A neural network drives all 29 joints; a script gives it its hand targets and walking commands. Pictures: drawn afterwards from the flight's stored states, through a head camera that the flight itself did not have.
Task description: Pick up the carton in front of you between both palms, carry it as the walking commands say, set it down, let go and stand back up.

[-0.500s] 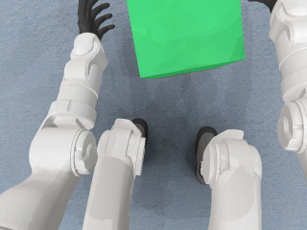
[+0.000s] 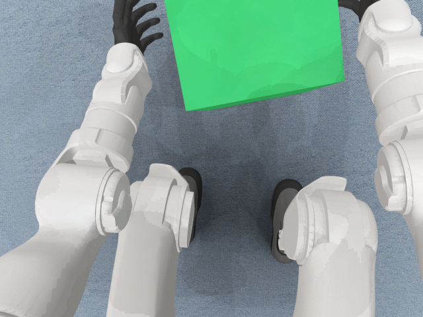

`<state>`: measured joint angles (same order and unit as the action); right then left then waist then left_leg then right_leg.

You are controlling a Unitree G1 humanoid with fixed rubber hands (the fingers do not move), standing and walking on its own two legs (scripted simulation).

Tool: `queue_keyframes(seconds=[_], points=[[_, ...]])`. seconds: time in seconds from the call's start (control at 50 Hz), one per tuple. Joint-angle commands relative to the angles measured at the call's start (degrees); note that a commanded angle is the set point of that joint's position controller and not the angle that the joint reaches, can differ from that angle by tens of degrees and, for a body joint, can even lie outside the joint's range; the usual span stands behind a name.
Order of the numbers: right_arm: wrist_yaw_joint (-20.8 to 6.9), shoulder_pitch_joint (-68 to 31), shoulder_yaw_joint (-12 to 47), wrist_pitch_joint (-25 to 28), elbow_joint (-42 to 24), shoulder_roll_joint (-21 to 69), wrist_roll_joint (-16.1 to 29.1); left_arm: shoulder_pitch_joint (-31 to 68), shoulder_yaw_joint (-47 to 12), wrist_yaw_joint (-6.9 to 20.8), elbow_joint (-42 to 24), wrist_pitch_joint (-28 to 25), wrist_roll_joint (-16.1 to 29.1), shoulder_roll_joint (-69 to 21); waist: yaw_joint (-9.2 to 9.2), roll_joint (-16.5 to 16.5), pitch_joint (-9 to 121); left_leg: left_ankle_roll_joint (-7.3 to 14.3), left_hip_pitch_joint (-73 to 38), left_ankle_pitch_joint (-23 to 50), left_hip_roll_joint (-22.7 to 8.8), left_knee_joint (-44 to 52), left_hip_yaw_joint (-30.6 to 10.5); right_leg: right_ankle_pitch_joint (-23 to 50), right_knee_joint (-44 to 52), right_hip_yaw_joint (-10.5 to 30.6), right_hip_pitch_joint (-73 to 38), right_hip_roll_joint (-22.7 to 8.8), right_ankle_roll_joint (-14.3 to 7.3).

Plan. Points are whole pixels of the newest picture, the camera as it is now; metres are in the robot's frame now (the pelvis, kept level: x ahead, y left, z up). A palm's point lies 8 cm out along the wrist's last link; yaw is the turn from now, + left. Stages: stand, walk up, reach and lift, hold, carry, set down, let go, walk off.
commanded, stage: reach and lift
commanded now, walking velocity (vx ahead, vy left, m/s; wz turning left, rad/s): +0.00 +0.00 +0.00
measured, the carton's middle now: (249, 42) +0.52 -0.03 -0.25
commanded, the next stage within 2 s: none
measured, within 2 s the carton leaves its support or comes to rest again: leaves its support in 0.40 s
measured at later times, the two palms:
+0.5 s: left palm (139, 28) +0.52 +0.13 -0.15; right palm (358, 3) +0.55 -0.17 -0.17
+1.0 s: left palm (49, 6) +0.49 +0.12 +0.04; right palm out of the picture +0.50 -0.18 +0.04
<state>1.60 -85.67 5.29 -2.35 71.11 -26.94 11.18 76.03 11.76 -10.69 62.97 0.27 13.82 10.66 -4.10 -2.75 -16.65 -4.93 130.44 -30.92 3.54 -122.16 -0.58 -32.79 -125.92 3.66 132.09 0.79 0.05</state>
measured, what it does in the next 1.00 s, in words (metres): rises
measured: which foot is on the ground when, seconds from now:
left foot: down 0.00-1.00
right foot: down 0.00-1.00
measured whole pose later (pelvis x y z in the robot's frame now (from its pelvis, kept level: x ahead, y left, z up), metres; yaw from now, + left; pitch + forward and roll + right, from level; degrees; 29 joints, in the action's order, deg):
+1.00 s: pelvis +0.00 +0.01 +0.10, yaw -4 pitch +43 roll +2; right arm 0.9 -66.8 -20.5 -19.1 52.2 -6.2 -13.7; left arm 58.3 34.8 -6.0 37.9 18.2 -11.4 -4.5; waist -2.4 -1.0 8.5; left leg -5.5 117.5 -28.5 6.6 -103.2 -4.7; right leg -28.2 -104.6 4.9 118.8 5.8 2.3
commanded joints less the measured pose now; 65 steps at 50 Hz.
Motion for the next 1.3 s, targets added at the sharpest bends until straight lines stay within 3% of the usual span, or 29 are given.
queue_keyframes(seconds=[0.0, 0.12, 0.16, 0.2, 0.24, 0.28, 0.34, 0.48, 0.6, 0.64, 0.74, 0.92, 1.12, 1.28], points=[[0.17, -15.98, -0.37, 1.19, -4.3, -2.95, -0.06, 10.09, -0.22, 0.1, -5.64, -1.13, 0.05, 2.73, -0.16, 9.21, 61.3, 0.22, -27.2, 16.45, -0.1, 7.35, 5.51, 15.79, 11.97, -0.46, -35.5, -0.93, -0.36], [0.38, -20.33, 0.98, 1.68, -3.91, 2.8, -1.02, 14.76, -2.6, 0.11, -4.81, -1.29, 0.76, -4.55, 1.12, 8.66, 61.95, 0.04, -30.4, 15.43, 1.3, 7.58, 5.34, 14.09, 12.91, -0.98, -36.09, -0.01, -0.77], [0.19, -20.38, 1.28, 1.46, -2.84, 6.36, -1.69, 14.82, -0.93, -0.03, -3.36, -1.34, -1.44, -6.68, -0.14, 8.91, 60.94, 0.1, -31.3, 14.95, 1.83, 7.64, 5.71, 12.98, 13.16, -0.99, -35.95, 0.43, -0.44], [-2.97, -27.33, 5.74, 1.04, -4.41, 25.02, -0.62, 24.05, -5.16, 3.47, -4.94, -0.8, -1.9, -23.65, -0.03, 9.19, 61.57, 0.8, -30.05, 16.13, 2.96, 7.03, 5.56, 14.7, 12.75, -1.01, -35.26, 1.58, -0.66], [-6.41, -29.62, 5.86, -0.23, -4.24, 38.63, -2.7, 30.2, -5.71, 7.47, -6.22, 0.86, -4.18, -36.56, 1.06, 9.28, 60.33, 0.75, -28.38, 15.34, 4.02, 5.96, 5.8, 14.85, 11.91, -1.57, -34.06, 2.59, -0.96], [-9.33, -28.72, 3.75, -1.58, -6.28, 47.21, -4.97, 33.25, -5.52, 10.73, -8.58, 2.89, -6.26, -43.58, 1.63, 8.45, 59.23, 0.77, -27.69, 14.38, 4.9, 5.8, 6.31, 14.29, 11.65, -2.67, -31.79, 3.5, -1.2], [-11.65, -26.67, 1.6, -2.77, -9.01, 54.35, -5.88, 34.1, -5.15, 13.31, -11.49, 4.78, -7.38, -49.53, 1.85, 7.5, 60.24, 1.15, -26.46, 16.52, 5.52, 5.34, 6.64, 17.15, 10.58, -3.7, -30.99, 4.39, -1.56], [-11.94, -27.16, 6.09, -4.48, -22.84, 64.37, -3.13, 32.51, -11.25, 14.9, -18.98, 7.91, -4.09, -60.53, 1.93, 9.21, 80.03, 1.1, -31.13, 23.87, 6.02, 4.65, 7.81, 27.39, 9.79, -5.56, -43.66, 5.54, -1.01], [-10.33, -22.43, 10.52, -9.31, -32.98, 73.93, -3.42, 33.18, -18.82, 14.6, -32.23, 11.67, -4.34, -63.87, 1.99, 10.95, 97.44, 0.9, -34.59, 21.07, 6.74, 8.97, 9.21, 27.95, 14.03, -7.05, -55.59, 6.96, 0.4], [-10.4, -20.05, 10.15, -11.38, -32.44, 76.5, -4.27, 32.24, -18.84, 14.91, -33.65, 13.4, -6.18, -63.91, 1.04, 10.82, 94.54, 1.28, -34.45, 16.99, 6.91, 11.29, 9.19, 22.7, 16.58, -7.31, -52.98, 7.44, 0.73], [-12.39, -14.91, 1.58, -14.87, -22.88, 79.61, -10.94, 27.18, -11.81, 16.88, -25.85, 17.03, -13.53, -65.39, -0.27, 10.1, 76.43, 2.36, -29.71, 5.49, 6.59, 18.01, 8.12, 6.92, 24.3, -7.04, -41.91, 8.04, 0.64], [-13.55, -11.32, -8.14, -15.28, -18.16, 79.53, -17.86, 23.37, -6.78, 19.26, -20.27, 18.54, -18.54, -68.69, 2.01, 6.19, 76.24, 2.33, -36.2, 5.62, 7.18, 27.89, 6.86, 7.16, 32.9, -7.19, -44.95, 8.44, -0.13], [-14.39, -6.61, -0.33, -15.68, -27.34, 85.21, -14.8, 15.08, -14.19, 20.37, -23.48, 19.24, -16.47, -74.14, 2.21, 5.78, 84.31, 1.92, -48.16, 11.84, 7.27, 35.17, 5.79, 14.6, 39.63, -7.29, -56.35, 8.9, 0.74], [-14.06, 0.18, 4.96, -16.41, -31.25, 88.51, -12.69, 7.22, -19.57, 20.46, -25.14, 19.83, -14.65, -76.6, 2.28, 5.76, 81.48, 2.03, -56.62, 12.54, 7.16, 41.85, 4.16, 15.49, 46.11, -6.41, -64.53, 9.08, 1.09]])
